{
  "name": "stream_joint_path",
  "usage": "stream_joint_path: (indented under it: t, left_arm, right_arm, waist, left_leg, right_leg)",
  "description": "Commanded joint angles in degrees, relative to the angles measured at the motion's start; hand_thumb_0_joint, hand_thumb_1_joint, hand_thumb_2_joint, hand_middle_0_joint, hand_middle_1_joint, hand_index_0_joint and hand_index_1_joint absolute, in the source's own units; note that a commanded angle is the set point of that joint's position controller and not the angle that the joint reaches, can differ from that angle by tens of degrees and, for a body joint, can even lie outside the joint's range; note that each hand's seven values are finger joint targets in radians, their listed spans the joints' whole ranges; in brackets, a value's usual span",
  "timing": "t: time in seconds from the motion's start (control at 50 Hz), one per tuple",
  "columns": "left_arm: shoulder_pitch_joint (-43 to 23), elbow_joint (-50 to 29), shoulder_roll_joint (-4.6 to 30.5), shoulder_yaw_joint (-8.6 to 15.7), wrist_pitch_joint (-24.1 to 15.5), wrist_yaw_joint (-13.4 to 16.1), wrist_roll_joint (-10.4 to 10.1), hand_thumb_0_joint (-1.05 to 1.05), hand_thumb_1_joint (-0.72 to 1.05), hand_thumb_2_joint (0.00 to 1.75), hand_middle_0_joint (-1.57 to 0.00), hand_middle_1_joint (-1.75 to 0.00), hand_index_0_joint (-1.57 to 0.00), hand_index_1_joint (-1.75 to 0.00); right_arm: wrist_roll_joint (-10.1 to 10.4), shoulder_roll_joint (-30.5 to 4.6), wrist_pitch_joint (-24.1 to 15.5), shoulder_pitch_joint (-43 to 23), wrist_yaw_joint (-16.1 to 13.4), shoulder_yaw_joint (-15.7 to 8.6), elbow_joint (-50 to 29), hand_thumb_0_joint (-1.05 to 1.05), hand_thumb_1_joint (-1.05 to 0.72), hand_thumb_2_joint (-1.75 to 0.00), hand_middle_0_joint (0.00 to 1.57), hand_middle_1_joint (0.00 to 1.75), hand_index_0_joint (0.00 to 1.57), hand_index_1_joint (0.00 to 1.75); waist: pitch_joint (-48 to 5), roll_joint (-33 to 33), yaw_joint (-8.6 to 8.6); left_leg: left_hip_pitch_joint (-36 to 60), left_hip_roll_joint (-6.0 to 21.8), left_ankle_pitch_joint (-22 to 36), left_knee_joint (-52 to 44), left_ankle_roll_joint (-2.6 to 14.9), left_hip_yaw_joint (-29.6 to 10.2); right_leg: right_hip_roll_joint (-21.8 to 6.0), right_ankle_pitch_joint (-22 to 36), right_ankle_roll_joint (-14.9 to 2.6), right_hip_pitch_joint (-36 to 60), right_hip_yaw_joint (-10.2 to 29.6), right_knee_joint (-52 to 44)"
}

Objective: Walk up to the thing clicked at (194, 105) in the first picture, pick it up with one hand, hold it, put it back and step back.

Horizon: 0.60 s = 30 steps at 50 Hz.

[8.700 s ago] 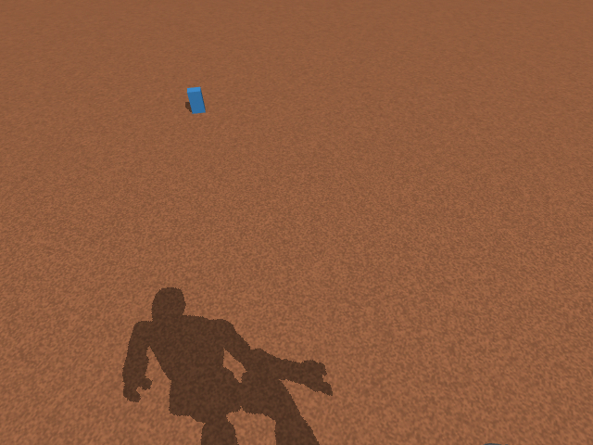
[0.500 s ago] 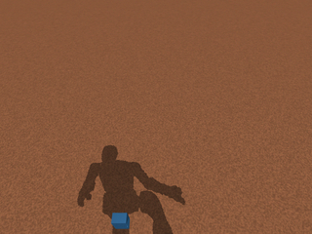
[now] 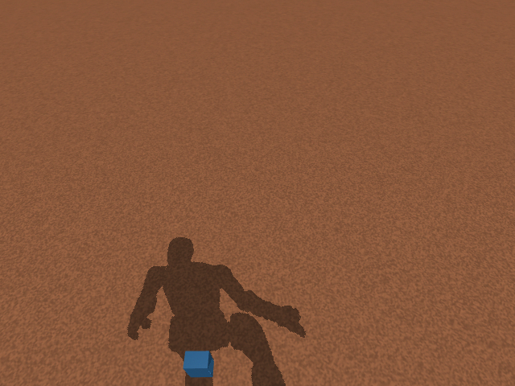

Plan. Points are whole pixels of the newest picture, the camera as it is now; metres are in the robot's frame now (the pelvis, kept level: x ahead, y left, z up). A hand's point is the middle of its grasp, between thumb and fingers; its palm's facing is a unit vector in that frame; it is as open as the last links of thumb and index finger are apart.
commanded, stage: go down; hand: left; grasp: from the side
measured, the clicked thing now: (199, 364) +0.30 +0.21 -0.71
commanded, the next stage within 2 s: none
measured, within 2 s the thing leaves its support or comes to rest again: neither
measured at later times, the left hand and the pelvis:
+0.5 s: hand out of the picture +0.15 +0.28 -0.19, palm faces +0.06 -0.94 -0.33, open 14.0 cm; pelvis -0.02 +0.01 -0.05, yaw -1 degrees
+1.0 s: hand out of the picture +0.12 +0.31 -0.23, palm faces +0.10 -0.95 -0.29, open 17.2 cm; pelvis -0.03 +0.02 -0.12, yaw +0 degrees
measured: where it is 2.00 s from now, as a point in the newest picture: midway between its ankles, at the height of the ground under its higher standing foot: outside the picture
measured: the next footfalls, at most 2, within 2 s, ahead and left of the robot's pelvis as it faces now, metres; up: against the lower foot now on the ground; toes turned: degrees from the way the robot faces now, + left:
none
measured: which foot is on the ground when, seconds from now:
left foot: down 0.00-1.00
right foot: down 0.00-1.00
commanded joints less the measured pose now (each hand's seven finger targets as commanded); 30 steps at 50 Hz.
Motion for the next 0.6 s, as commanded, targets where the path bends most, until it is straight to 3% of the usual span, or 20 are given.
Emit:
stream_joint_path:
  t: [0.0,0.06,0.08,0.1,0.12,0.14,0.16,0.2,0.22,0.24,0.26,0.32,0.36,0.38,0.42,0.44,0.5,0.58]
  left_arm:
    - [-2.46,-3.37,12.67,2.49,-1.05,0.62,0.16,0.00,0.90,0.90,-0.20,-0.30,-0.20,-0.30]
    - [-2.41,-3.48,12.56,2.55,-1.05,0.62,0.09,0.00,0.90,0.90,-0.20,-0.30,-0.20,-0.30]
    - [-2.30,-3.31,12.59,2.56,-1.01,0.61,0.09,0.00,0.82,0.82,-0.12,-0.22,-0.12,-0.22]
    - [-22.40,-23.41,2.45,2.82,-5.82,1.34,-2.84,0.00,0.74,0.74,-0.04,-0.14,-0.04,-0.14]
    - [-26.68,-18.77,6.18,4.31,-5.22,1.83,-2.63,0.00,0.66,0.66,0.00,-0.06,0.00,-0.06]
    - [-15.21,-7.74,11.74,7.88,-2.93,1.90,-1.06,0.00,0.58,0.58,0.00,-0.04,0.00,-0.03]
    - [-14.89,-5.37,12.79,8.95,-2.05,1.25,0.09,0.00,0.50,0.50,0.00,-0.03,0.00,-0.02]
    - [-19.19,-8.84,15.00,11.07,-2.88,-0.11,1.86,0.00,0.34,0.34,0.00,-0.07,-0.01,-0.05]
    - [-10.50,-3.97,15.27,13.31,-1.91,-0.34,3.15,0.00,0.27,0.26,0.00,-0.06,-0.02,-0.04]
    - [-4.81,-2.72,13.78,14.04,-1.10,-0.90,3.76,0.00,0.25,0.22,-0.01,-0.07,-0.02,-0.05]
    - [-4.85,-4.36,12.90,14.22,-0.79,-1.24,3.94,0.00,0.21,0.21,-0.01,-0.08,-0.03,-0.06]
    - [-6.36,-7.22,11.80,15.15,0.42,-1.71,4.22,0.00,0.08,0.19,-0.02,-0.09,-0.03,-0.08]
    - [-6.61,-8.10,12.65,16.91,0.48,-2.34,4.28,0.00,-0.06,0.18,-0.03,-0.10,-0.04,-0.09]
    - [-6.03,-9.32,14.07,18.46,-0.09,-2.53,4.26,0.00,-0.11,0.16,-0.03,-0.10,-0.04,-0.09]
    - [-3.57,-10.67,13.63,19.37,-1.29,-3.78,4.01,0.00,-0.20,0.15,-0.03,-0.11,-0.04,-0.11]
    - [-5.43,-15.70,12.76,18.45,-2.23,-4.50,3.65,0.00,-0.24,0.14,-0.04,-0.12,-0.05,-0.11]
    - [-4.14,-23.49,14.00,20.20,-3.30,-5.47,2.66,0.00,-0.37,0.11,-0.05,-0.13,-0.06,-0.12]
    - [0.43,-31.55,12.37,20.03,-1.65,-6.13,1.60,0.00,-0.51,0.05,-0.07,-0.11,-0.08,-0.10]
  right_arm:
    - [-0.05,-12.15,-1.42,-2.46,-0.91,-2.25,-3.80,0.00,-0.90,-0.90,0.20,0.30,0.20,0.30]
    - [-0.16,-12.51,-1.52,-2.29,-0.94,-2.31,-3.90,0.00,-0.90,-0.90,0.20,0.30,0.20,0.30]
    - [-0.05,-12.09,-1.52,-2.07,-0.93,-2.17,-3.84,0.00,-0.89,-0.88,0.20,0.29,0.20,0.29]
    - [3.93,-2.51,-4.20,-0.01,-2.14,-0.08,-19.59,0.00,-0.97,-0.92,0.20,0.30,0.20,0.30]
    - [4.00,-4.27,-4.01,2.73,-2.70,-0.49,-16.31,0.00,-0.96,-0.92,0.20,0.30,0.20,0.30]
    - [4.09,-6.43,-3.34,4.90,-3.31,-1.84,-16.69,0.00,-0.97,-0.92,0.20,0.30,0.20,0.30]
    - [3.49,-6.19,-3.13,5.40,-3.22,-2.52,-17.71,0.00,-0.97,-0.92,0.20,0.30,0.20,0.30]
    - [2.52,-5.46,-3.60,6.17,-3.27,-3.55,-20.68,0.00,-0.96,-0.92,0.20,0.30,0.20,0.30]
    - [2.00,-5.50,-3.78,7.92,-3.15,-4.35,-21.52,0.00,-0.95,-0.91,0.20,0.30,0.20,0.30]
    - [1.77,-5.15,-3.77,8.38,-2.77,-4.78,-22.77,0.00,-0.94,-0.91,0.20,0.30,0.20,0.30]
    - [1.66,-4.88,-3.85,8.53,-2.53,-4.89,-24.18,0.00,-0.93,-0.91,0.20,0.30,0.20,0.30]
    - [1.61,-4.78,-4.04,8.49,-2.23,-5.49,-27.13,0.00,-0.89,-0.90,0.20,0.30,0.20,0.30]
    - [1.62,-4.47,-4.29,7.32,-1.58,-5.59,-29.50,0.00,-0.89,-0.90,0.20,0.30,0.20,0.30]
    - [1.50,-4.34,-4.56,7.09,-1.52,-5.71,-30.54,0.00,-0.88,-0.90,0.20,0.30,0.20,0.30]
    - [1.41,-3.89,-5.05,7.32,-1.37,-5.69,-32.18,0.00,-0.87,-0.89,0.20,0.30,0.20,0.30]
    - [1.27,-3.95,-5.46,7.66,-1.48,-6.23,-33.08,0.00,-0.87,-0.89,0.20,0.30,0.20,0.30]
    - [1.34,-4.11,-6.44,7.37,-1.83,-6.38,-35.66,0.00,-0.86,-0.89,0.20,0.30,0.20,0.30]
    - [1.46,-3.71,-7.46,7.49,-2.70,-6.40,-37.69,0.00,-0.88,-0.89,0.20,0.30,0.20,0.30]
  waist:
    - [-3.69,-0.71,0.27]
    - [-4.95,0.08,0.32]
    - [-4.36,-0.26,0.29]
    - [1.68,1.65,-7.02]
    - [-0.72,0.19,-4.73]
    - [-0.73,-2.40,-3.12]
    - [-3.12,-4.62,-2.77]
    - [-9.04,-3.03,-1.10]
    - [-11.98,-2.65,-0.11]
    - [-13.57,-1.60,1.23]
    - [-14.38,0.13,1.69]
    - [-14.16,1.04,0.71]
    - [-12.58,-0.05,0.50]
    - [-14.30,0.05,0.96]
    - [-15.35,0.99,0.60]
    - [-16.07,1.89,0.20]
    - [-19.25,4.00,-0.06]
    - [-21.36,3.27,-0.88]
  left_leg:
    - [0.44,6.15,9.41,-2.21,2.06,-5.07]
    - [0.86,6.38,11.19,-1.70,2.24,-4.90]
    - [0.16,6.27,10.27,-2.05,2.09,-5.00]
    - [-6.41,-2.55,0.90,1.85,2.26,1.99]
    - [-6.21,-2.67,-0.17,2.51,2.47,1.55]
    - [-7.34,-2.36,-0.63,3.43,2.47,1.59]
    - [-9.13,-2.59,-0.06,5.81,2.75,1.26]
    - [-11.00,-2.84,1.54,9.59,2.79,1.23]
    - [-12.81,-3.18,3.24,11.37,2.63,1.17]
    - [-14.68,-3.47,4.62,12.95,2.45,1.24]
    - [-15.08,-3.68,5.09,13.74,2.18,1.30]
    - [-17.38,-3.19,7.17,17.09,1.82,0.91]
    - [-22.26,-2.57,3.79,20.64,1.81,0.36]
    - [-24.15,-2.57,3.20,22.84,1.87,0.24]
    - [-27.38,-2.20,-0.08,26.42,1.89,0.07]
    - [-28.46,-2.09,-1.37,27.82,1.89,-0.22]
    - [-30.26,-1.23,-4.25,30.34,1.78,-1.34]
    - [-32.38,-0.60,-5.50,33.26,1.91,-2.03]
  right_leg:
    - [-6.98,9.26,-1.06,-0.29,5.83,-3.06]
    - [-7.33,11.22,-1.14,0.99,6.05,-2.65]
    - [-7.17,10.16,-1.03,1.01,5.86,-2.73]
    - [0.63,5.51,-0.72,-13.07,2.63,0.77]
    - [0.56,3.22,-0.55,-10.26,1.84,0.90]
    - [1.03,1.39,-0.77,-10.19,1.18,1.49]
    - [0.91,1.34,-0.78,-10.93,1.09,3.03]
    - [0.51,3.48,-0.82,-11.11,1.62,7.33]
    - [0.17,5.37,-0.81,-10.01,1.73,9.37]
    - [0.13,6.55,-1.03,-10.04,1.87,11.32]
    - [0.24,6.68,-1.29,-10.53,2.04,12.59]
    - [0.97,7.86,-1.49,-14.23,1.56,15.78]
    - [1.46,3.46,-1.60,-19.19,1.21,18.89]
    - [1.29,2.77,-1.61,-20.46,1.30,21.03]
    - [1.35,-0.62,-1.60,-24.98,1.51,25.09]
    - [1.32,-1.74,-1.60,-27.26,1.63,26.53]
    - [1.54,-4.51,-1.68,-31.46,1.44,30.50]
    - [1.65,-5.76,-1.54,-34.94,1.24,33.26]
